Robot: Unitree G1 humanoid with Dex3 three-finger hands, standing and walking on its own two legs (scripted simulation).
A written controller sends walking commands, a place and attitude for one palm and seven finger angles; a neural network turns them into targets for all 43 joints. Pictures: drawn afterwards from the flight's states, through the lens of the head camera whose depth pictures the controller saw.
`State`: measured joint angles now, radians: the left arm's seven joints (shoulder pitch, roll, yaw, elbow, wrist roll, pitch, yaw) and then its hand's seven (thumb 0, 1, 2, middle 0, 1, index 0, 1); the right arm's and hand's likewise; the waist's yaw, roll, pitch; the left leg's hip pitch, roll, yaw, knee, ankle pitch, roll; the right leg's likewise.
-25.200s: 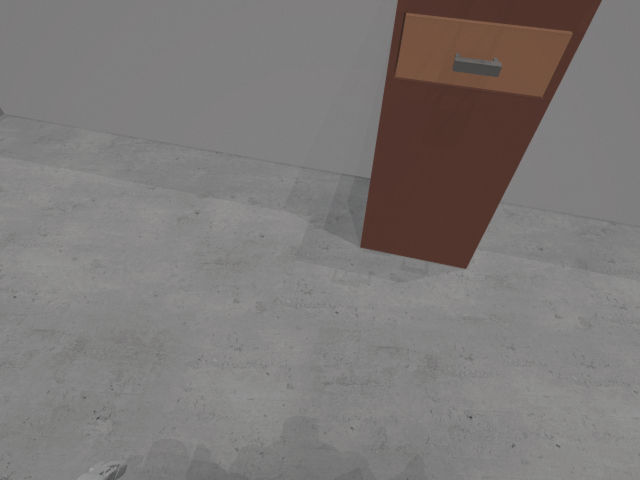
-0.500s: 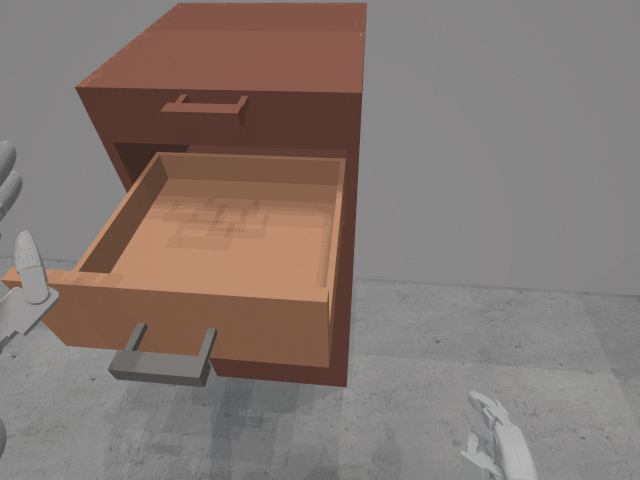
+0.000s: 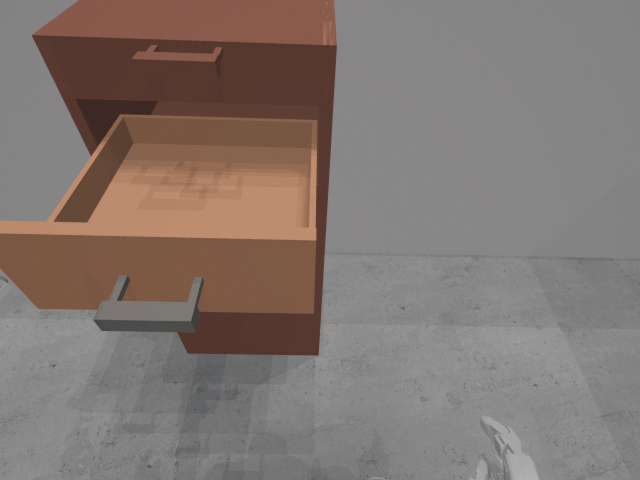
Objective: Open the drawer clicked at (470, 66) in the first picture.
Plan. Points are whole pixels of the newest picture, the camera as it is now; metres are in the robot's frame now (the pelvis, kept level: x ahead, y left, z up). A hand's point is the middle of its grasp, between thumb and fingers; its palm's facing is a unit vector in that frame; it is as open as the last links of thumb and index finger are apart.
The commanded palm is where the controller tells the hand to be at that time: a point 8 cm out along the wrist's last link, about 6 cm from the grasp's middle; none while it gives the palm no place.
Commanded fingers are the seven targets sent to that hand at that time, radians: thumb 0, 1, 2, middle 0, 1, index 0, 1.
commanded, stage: step back with the hand held close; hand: left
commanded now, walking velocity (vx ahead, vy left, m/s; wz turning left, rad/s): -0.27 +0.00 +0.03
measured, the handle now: (154, 300) +0.31 +0.22 +0.07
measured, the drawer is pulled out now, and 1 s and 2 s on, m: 0.29 0.29 0.29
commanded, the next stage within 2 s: stop stepping back and stand still in 0.40 s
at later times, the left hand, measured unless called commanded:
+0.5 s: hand out of the picture +0.09 +0.21 +0.26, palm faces +0.42 -0.80 -0.42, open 7.4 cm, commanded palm +0.02 +0.26 +0.26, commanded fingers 0.00 0.90 0.90 -0.20 -0.30 -0.20 -0.30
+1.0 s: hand out of the picture -0.02 +0.24 +0.25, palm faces +0.47 -0.82 -0.33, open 7.4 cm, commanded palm -0.08 +0.29 +0.26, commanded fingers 0.00 0.90 0.90 -0.20 -0.30 -0.20 -0.30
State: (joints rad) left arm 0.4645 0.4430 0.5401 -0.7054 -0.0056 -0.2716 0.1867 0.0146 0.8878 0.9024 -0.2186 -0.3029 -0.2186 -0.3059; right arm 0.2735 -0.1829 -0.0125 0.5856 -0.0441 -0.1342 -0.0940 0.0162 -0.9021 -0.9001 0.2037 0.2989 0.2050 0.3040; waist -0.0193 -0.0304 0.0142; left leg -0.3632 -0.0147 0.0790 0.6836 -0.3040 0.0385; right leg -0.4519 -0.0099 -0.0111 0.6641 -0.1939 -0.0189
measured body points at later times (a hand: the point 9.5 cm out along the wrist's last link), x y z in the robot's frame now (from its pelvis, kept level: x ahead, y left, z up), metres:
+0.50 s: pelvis -0.12 -0.01 +0.02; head -0.11 +0.00 +0.47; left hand +0.06 +0.25 +0.28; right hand +0.04 -0.25 -0.06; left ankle -0.09 +0.11 -0.66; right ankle -0.07 -0.12 -0.72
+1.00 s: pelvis -0.22 +0.01 +0.01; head -0.25 +0.03 +0.46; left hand -0.05 +0.28 +0.27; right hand -0.08 -0.23 -0.07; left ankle -0.18 +0.11 -0.72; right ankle -0.16 -0.11 -0.71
